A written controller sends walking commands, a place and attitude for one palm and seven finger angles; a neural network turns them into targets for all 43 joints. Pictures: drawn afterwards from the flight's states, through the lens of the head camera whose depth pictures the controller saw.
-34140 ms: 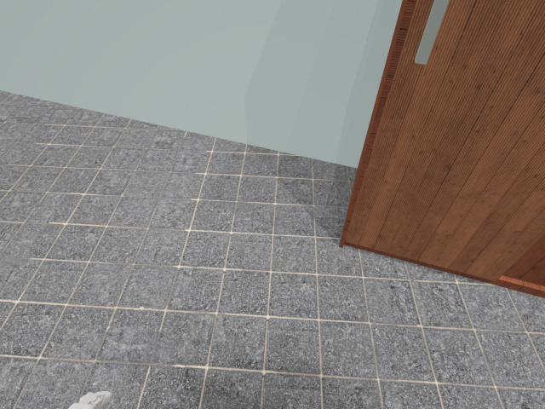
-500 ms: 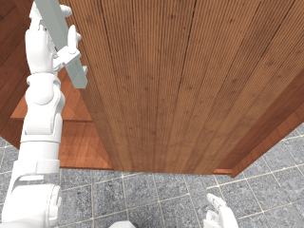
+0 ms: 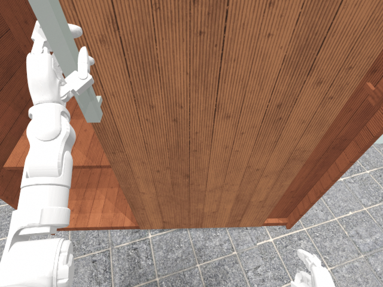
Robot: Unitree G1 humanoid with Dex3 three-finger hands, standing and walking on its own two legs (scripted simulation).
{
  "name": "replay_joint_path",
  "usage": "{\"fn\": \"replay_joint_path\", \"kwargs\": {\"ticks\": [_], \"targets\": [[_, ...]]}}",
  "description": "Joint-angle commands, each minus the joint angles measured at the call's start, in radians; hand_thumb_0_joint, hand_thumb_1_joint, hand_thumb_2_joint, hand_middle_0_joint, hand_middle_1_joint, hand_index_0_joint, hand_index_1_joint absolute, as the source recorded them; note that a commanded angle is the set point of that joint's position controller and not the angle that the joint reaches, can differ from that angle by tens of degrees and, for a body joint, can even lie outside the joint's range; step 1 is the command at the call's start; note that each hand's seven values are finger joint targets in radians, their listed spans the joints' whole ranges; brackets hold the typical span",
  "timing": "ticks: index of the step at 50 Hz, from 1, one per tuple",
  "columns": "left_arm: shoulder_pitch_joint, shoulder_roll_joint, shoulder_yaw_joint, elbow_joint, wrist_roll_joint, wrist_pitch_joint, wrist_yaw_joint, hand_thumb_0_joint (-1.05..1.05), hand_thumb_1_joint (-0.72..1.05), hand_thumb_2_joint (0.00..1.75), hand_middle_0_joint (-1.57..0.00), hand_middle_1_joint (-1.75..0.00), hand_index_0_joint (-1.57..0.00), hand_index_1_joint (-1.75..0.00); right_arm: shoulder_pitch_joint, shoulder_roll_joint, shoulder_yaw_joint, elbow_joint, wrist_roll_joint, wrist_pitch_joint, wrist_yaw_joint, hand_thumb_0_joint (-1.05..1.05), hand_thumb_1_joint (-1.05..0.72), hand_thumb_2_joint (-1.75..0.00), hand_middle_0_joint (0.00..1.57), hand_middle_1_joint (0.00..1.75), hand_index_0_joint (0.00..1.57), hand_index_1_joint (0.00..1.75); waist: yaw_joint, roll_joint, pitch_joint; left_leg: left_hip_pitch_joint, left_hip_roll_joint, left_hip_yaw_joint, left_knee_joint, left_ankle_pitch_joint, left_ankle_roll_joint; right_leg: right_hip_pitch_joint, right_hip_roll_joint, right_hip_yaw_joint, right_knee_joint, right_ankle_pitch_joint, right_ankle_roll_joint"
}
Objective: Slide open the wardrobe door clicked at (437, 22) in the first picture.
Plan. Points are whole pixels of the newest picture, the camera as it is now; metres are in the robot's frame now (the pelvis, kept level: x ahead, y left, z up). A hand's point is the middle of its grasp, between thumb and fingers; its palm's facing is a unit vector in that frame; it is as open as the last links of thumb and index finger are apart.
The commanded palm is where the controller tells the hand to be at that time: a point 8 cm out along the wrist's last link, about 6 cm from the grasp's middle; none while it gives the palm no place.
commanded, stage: stop walking and hold the door there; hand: left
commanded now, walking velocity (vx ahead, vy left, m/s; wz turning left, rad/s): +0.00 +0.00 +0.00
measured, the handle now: (74, 55) +0.43 +0.25 +0.26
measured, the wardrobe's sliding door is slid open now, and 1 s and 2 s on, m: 0.45 0.44 0.44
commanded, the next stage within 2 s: loosen the grip on the handle in 0.06 s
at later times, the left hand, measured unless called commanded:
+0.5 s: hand (77, 68) +0.40 +0.23 +0.25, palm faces +0.37 -0.92 -0.15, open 11.6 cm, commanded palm +0.35 +0.27 +0.23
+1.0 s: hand (79, 71) +0.39 +0.22 +0.25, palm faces +0.35 -0.93 -0.13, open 14.8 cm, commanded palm +0.36 +0.28 +0.25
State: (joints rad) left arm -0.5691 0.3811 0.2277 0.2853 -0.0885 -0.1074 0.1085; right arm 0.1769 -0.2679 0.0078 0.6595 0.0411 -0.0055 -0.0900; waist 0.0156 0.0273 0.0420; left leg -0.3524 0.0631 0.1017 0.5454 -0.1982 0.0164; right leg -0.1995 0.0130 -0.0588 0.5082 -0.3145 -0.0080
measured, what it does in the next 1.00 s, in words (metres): stands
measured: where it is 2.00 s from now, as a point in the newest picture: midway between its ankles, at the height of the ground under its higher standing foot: outside the picture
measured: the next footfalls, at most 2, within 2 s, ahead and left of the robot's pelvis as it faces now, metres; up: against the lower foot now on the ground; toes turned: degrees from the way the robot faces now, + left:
none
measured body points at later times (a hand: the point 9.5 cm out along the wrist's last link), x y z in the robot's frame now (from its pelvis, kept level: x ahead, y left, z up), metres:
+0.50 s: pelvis -0.02 -0.01 +0.00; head -0.02 -0.02 +0.45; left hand +0.37 +0.27 +0.26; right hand +0.10 -0.27 -0.10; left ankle +0.06 +0.11 -0.73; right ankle -0.03 -0.11 -0.73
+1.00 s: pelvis +0.01 -0.01 +0.00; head +0.01 -0.03 +0.45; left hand +0.37 +0.27 +0.26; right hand +0.15 -0.26 -0.11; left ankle +0.06 +0.11 -0.73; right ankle -0.03 -0.11 -0.73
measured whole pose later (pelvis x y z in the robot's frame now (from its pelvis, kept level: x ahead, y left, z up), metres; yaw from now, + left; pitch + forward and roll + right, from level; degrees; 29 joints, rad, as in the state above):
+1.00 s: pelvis +0.01 -0.01 +0.00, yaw +1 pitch -1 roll +0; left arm -0.55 0.39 0.32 0.33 -0.07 -0.04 0.04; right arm 0.20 -0.23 0.00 0.74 0.01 -0.06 -0.07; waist -0.01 0.03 0.00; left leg -0.29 0.05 0.09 0.48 -0.17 0.00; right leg -0.15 0.01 -0.07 0.48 -0.32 -0.03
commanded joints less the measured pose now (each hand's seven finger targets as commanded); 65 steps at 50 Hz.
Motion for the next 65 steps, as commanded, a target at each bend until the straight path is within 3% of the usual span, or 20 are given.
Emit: {"fn": "replay_joint_path", "kwargs": {"ticks": [1,7,8,9,10,11,13,14,16,18,20,25,27,29,30,39,42,53,59,65], "targets": [[-0.270,0.097,-0.063,-0.140,0.016,-0.042,-0.030,0.00,0.90,0.90,-0.45,-1.40,-0.45,-1.40,-0.057,-0.105,-0.023,-0.120,0.004,-0.044,-0.006,0.00,-0.90,-0.90,0.20,0.30,0.20,0.30,-0.015,-0.015,-0.283,0.210,0.121,-0.132,-0.048,0.186,0.005,-0.023,-0.130,0.104,-0.087,0.204,0.005],[-0.272,0.107,-0.055,-0.102,0.017,-0.042,-0.029,0.00,0.90,0.90,-0.45,-1.40,-0.45,-1.40,-0.047,-0.103,-0.018,-0.109,0.001,-0.039,-0.009,0.00,-0.90,-0.90,0.20,0.30,0.20,0.30,-0.009,-0.035,-0.277,0.202,0.135,-0.139,-0.061,0.200,0.016,-0.022,-0.121,0.099,-0.083,0.209,0.013],[-1.219,0.818,0.452,-0.300,0.153,-0.110,0.031,0.00,0.90,0.90,-0.45,-1.40,-0.45,-1.40,0.003,-0.050,0.013,-0.169,0.036,-0.083,0.006,0.00,-0.90,-0.90,0.20,0.30,0.20,0.30,-0.013,0.118,-0.221,0.210,0.030,-0.084,-0.166,-0.085,0.023,-0.038,-0.067,0.117,-0.105,-0.051,0.028],[-0.909,0.370,0.169,0.160,0.180,0.011,-0.041,0.00,0.78,0.84,-0.45,-1.40,-0.45,-1.40,0.048,-0.074,-0.080,-0.029,-0.058,-0.119,0.015,0.00,-0.90,-0.90,0.20,0.30,0.20,0.30,-0.068,-0.060,-0.410,0.232,-0.036,-0.056,-0.081,0.213,-0.011,-0.079,-0.009,0.027,-0.030,0.233,-0.045],[-0.687,0.252,0.150,0.131,0.102,0.017,-0.026,0.00,0.66,0.78,-0.45,-1.40,-0.45,-1.40,0.107,-0.097,-0.075,-0.052,-0.030,-0.127,0.027,0.00,-0.90,-0.90,0.20,0.30,0.20,0.30,-0.090,-0.195,-0.374,0.268,-0.017,-0.092,-0.076,0.267,0.003,-0.098,0.037,-0.008,-0.046,0.263,-0.023],[-0.647,0.272,0.194,0.018,0.077,0.005,-0.037,0.00,0.54,0.73,-0.45,-1.40,-0.45,-1.40,0.091,-0.124,-0.075,-0.069,-0.039,-0.143,0.032,0.00,-0.90,-0.90,0.20,0.30,0.20,0.30,-0.067,-0.191,-0.468,0.328,-0.003,-0.094,-0.085,0.290,0.003,-0.057,0.028,0.014,-0.049,0.304,-0.015],[-0.595,0.347,0.253,0.011,0.039,-0.004,-0.059,0.00,0.30,0.61,-0.45,-1.40,-0.45,-1.40,0.056,-0.112,-0.065,-0.060,-0.043,-0.153,0.021,0.00,-0.90,-0.90,0.20,0.30,0.20,0.30,-0.025,-0.034,-0.449,0.357,-0.022,-0.087,-0.093,0.242,0.003,-0.042,0.030,0.037,-0.085,0.249,-0.022],[-0.664,0.234,0.119,-0.080,0.034,-0.014,-0.065,0.00,0.17,0.55,-0.45,-1.40,-0.45,-1.40,0.039,-0.100,-0.047,-0.068,-0.047,-0.161,0.034,0.00,-0.90,-0.90,0.20,0.30,0.20,0.30,-0.043,0.051,-0.433,0.374,-0.025,-0.087,-0.090,0.190,-0.002,-0.076,0.021,0.039,-0.092,0.193,-0.023],[-0.640,0.154,0.027,-0.008,0.067,-0.013,-0.059,0.00,-0.07,0.43,-0.45,-1.40,-0.45,-1.40,0.029,-0.088,-0.040,-0.045,-0.038,-0.161,0.042,0.00,-0.90,-0.90,0.20,0.30,0.20,0.30,-0.058,0.154,-0.274,0.308,-0.024,-0.099,-0.100,0.003,-0.007,-0.159,0.013,0.046,-0.109,0.069,-0.028],[-0.552,0.225,0.075,0.037,0.103,-0.022,-0.031,0.00,-0.31,0.32,-0.45,-1.40,-0.45,-1.40,0.025,-0.103,-0.038,-0.055,-0.040,-0.160,0.045,0.00,-0.90,-0.90,0.20,0.30,0.20,0.30,-0.047,0.113,-0.186,0.218,-0.032,-0.095,-0.104,-0.046,0.005,-0.150,0.010,0.050,-0.123,0.037,-0.031],[-0.519,0.249,0.086,0.030,0.104,-0.034,-0.029,0.00,-0.55,0.20,-0.42,-1.37,-0.42,-1.37,0.021,-0.111,-0.043,-0.067,-0.037,-0.151,0.048,0.00,-0.90,-0.90,0.20,0.30,0.20,0.30,-0.047,0.024,-0.199,0.178,-0.034,-0.084,-0.098,-0.053,0.015,-0.140,0.004,0.056,-0.129,0.000,-0.020],[-0.492,0.281,0.124,0.009,0.040,-0.076,-0.081,0.00,-0.55,0.20,-0.36,-1.28,-0.36,-1.28,0.011,-0.123,-0.061,-0.060,-0.026,-0.127,0.041,0.00,-0.90,-0.90,0.20,0.30,0.20,0.30,-0.040,-0.079,-0.244,0.158,-0.035,-0.073,-0.077,-0.047,0.022,-0.098,-0.015,0.103,-0.146,-0.031,0.001],[-0.507,0.272,0.119,-0.001,0.025,-0.083,-0.092,0.00,-0.55,0.20,-0.33,-1.25,-0.33,-1.25,0.012,-0.125,-0.065,-0.053,-0.023,-0.120,0.040,0.00,-0.90,-0.90,0.20,0.30,0.20,0.30,-0.040,-0.055,-0.245,0.158,-0.036,-0.074,-0.073,-0.058,0.019,-0.106,-0.017,0.109,-0.147,-0.051,0.000],[-0.696,0.381,0.163,-0.125,0.046,-0.088,-0.065,0.00,-0.55,0.20,-0.30,-1.22,-0.30,-1.22,0.012,-0.122,-0.072,-0.047,-0.026,-0.124,0.033,0.00,-0.90,-0.90,0.20,0.30,0.20,0.30,-0.039,0.063,-0.363,0.239,-0.039,-0.071,-0.079,-0.010,0.023,-0.057,-0.009,0.112,-0.148,0.006,-0.009],[-0.675,0.311,0.112,-0.131,0.046,-0.077,-0.057,0.00,-0.55,0.20,-0.29,-1.20,-0.29,-1.20,0.018,-0.112,-0.069,-0.051,-0.023,-0.124,0.036,0.00,-0.90,-0.90,0.20,0.30,0.20,0.30,-0.045,0.085,-0.354,0.256,-0.040,-0.069,-0.076,0.021,0.022,-0.061,-0.011,0.110,-0.145,0.055,-0.012],[-0.453,0.297,0.171,-0.231,0.017,-0.024,-0.040,0.00,-0.55,0.20,-0.25,-1.15,-0.25,-1.15,0.018,-0.124,-0.068,-0.031,-0.023,-0.115,0.020,0.00,-0.90,-0.90,0.20,0.30,0.20,0.30,-0.023,0.006,-0.360,0.306,-0.046,-0.060,-0.074,0.260,0.024,0.018,0.001,0.060,-0.097,0.402,0.000],[-0.418,0.216,0.112,-0.197,0.009,-0.002,-0.047,0.00,-0.55,0.20,-0.25,-1.15,-0.25,-1.15,0.010,-0.112,-0.061,-0.026,-0.020,-0.107,0.018,0.00,-0.90,-0.90,0.20,0.30,0.20,0.30,-0.039,-0.017,-0.317,0.302,-0.047,-0.057,-0.075,0.247,0.021,-0.015,0.006,0.049,-0.098,0.376,0.003],[-0.420,0.410,0.284,-0.084,0.005,0.007,-0.057,0.00,-0.55,0.20,-0.25,-1.15,-0.25,-1.15,0.009,-0.118,-0.044,-0.024,-0.027,-0.077,-0.010,0.00,-0.90,-0.90,0.20,0.30,0.20,0.30,-0.014,-0.027,-0.303,0.256,-0.043,-0.055,-0.091,0.205,0.021,0.010,0.000,0.061,-0.119,0.325,0.008],[-0.450,0.436,0.273,-0.008,0.010,0.004,-0.090,0.00,-0.55,0.20,-0.25,-1.15,-0.25,-1.15,0.024,-0.119,-0.041,-0.027,-0.019,-0.068,-0.017,0.00,-0.90,-0.90,0.20,0.30,0.20,0.30,-0.038,0.004,-0.259,0.229,-0.039,-0.051,-0.089,0.168,0.019,-0.019,-0.005,0.065,-0.126,0.293,0.011],[-0.452,0.495,0.314,0.025,-0.006,-0.038,-0.141,0.00,-0.55,0.20,-0.25,-1.15,-0.25,-1.15,0.057,-0.131,-0.050,-0.029,-0.015,-0.070,-0.019,0.00,-0.90,-0.90,0.20,0.30,0.20,0.30,-0.038,0.003,-0.303,0.210,-0.040,-0.058,-0.071,0.162,0.018,-0.009,-0.009,0.080,-0.105,0.324,0.017]]}}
